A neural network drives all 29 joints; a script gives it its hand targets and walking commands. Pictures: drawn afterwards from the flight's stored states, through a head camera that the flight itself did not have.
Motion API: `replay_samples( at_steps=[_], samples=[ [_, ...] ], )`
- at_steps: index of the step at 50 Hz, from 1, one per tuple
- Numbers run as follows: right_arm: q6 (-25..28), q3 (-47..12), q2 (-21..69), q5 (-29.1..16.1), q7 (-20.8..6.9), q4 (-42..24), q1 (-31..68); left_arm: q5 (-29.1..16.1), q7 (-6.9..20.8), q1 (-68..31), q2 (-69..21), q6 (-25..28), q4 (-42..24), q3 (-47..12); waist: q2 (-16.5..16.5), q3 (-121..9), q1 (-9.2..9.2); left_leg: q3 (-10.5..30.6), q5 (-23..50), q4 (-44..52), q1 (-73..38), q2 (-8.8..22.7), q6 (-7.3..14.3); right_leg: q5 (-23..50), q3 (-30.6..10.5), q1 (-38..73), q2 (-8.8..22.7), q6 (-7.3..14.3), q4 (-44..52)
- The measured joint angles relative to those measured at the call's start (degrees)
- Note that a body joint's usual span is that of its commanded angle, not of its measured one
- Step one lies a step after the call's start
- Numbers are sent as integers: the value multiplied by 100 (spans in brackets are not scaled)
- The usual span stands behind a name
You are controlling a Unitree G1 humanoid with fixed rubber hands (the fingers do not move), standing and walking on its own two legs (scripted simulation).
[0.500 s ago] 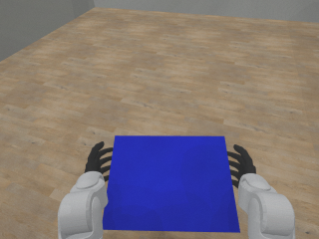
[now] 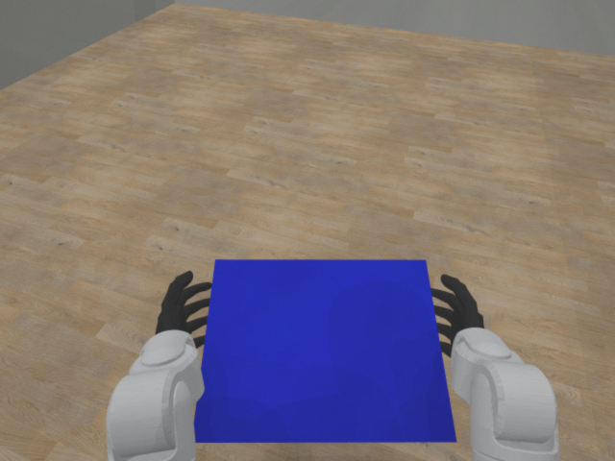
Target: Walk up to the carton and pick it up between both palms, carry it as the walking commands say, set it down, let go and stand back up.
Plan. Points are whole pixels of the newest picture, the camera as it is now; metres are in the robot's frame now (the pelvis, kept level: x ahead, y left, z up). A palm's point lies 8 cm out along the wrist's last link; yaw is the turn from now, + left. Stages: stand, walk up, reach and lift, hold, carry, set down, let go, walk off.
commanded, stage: carry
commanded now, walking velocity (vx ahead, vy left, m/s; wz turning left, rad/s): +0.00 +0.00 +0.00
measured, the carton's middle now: (318, 360) +0.26 +0.00 +0.00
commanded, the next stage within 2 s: hold in 1.98 s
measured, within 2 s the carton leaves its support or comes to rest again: neither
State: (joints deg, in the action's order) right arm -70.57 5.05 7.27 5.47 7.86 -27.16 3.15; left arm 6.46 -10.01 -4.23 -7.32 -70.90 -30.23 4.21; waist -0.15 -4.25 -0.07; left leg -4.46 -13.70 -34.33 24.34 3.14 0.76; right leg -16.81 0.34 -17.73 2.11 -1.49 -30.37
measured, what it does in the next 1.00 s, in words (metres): steps on the spot: left foot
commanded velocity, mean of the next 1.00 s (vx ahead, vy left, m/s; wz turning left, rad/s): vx -0.08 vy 0.00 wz -0.20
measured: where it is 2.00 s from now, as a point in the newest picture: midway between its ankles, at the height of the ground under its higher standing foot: outside the picture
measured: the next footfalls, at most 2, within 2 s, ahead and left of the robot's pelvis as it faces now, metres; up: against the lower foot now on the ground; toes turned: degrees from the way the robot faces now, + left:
left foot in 0.86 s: -0.08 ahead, +0.07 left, +0.00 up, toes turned -4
right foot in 1.06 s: -0.04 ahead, -0.17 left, +0.00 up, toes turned -3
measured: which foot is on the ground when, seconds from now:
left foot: down 0.00-0.58, up 0.60-0.84, down 0.86-1.00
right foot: down 0.00-0.88, up 0.90-1.00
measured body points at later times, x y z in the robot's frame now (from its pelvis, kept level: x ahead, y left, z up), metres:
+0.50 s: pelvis -0.06 -0.01 -0.01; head -0.06 -0.01 +0.44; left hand +0.21 +0.14 +0.09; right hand +0.19 -0.19 +0.08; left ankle +0.04 +0.11 -0.73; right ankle -0.01 -0.15 -0.73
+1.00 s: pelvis -0.09 -0.02 +0.00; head -0.07 +0.00 +0.45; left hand +0.20 +0.12 +0.09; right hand +0.16 -0.20 +0.08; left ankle -0.12 +0.08 -0.73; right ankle -0.05 -0.16 -0.71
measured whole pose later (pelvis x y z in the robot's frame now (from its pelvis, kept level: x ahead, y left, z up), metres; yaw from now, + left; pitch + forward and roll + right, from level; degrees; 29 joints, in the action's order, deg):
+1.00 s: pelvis -0.09 -0.02 +0.00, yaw -6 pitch +4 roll -2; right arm -70.5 4.3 7.3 5.4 9.5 -27.8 3.6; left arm 6.3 -9.7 -4.3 -7.3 -68.7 -30.2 4.2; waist -0.6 -3.3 0.0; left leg -6.5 -21.0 -33.4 16.8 3.1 1.5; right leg -13.6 0.0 -26.8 0.2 0.2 -36.3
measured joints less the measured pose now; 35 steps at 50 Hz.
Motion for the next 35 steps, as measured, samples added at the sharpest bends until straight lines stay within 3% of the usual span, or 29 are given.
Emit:
replay_samples(
  at_steps=[6,21,28,30,32,35],
  samples=[
    [-107,49,0,-1,51,-109,-94,-3,22,-2,-2,37,141,-75,266,9,-2,10,165,18,-68,79,-48,138,4,-22,-71,-83,-143],
    [-265,47,1,-2,124,-106,-60,-2,33,-5,-1,1,204,-73,126,32,-2,4,374,18,33,86,-75,244,-2,-231,-69,-82,-361],
    [-263,-11,6,-1,132,-79,110,-5,23,-11,0,-1,36,16,46,185,-3,-295,474,19,166,297,-165,107,-9,-671,-88,-63,-788],
    [-256,-12,5,-1,138,-82,88,-14,26,-23,0,-1,53,16,56,188,0,-323,181,-100,205,335,-269,267,-17,-689,-110,56,-754],
    [-264,-12,5,-1,150,-79,75,-16,35,-25,1,0,80,15,6,187,7,-285,-615,-838,382,259,-371,296,-36,-701,-63,178,-686],
    [-254,-16,1,-1,158,-98,77,-15,41,-27,-4,20,72,14,2,157,2,-181,-967,-1610,474,93,-381,496,-38,-717,-20,203,-351]
  ],
)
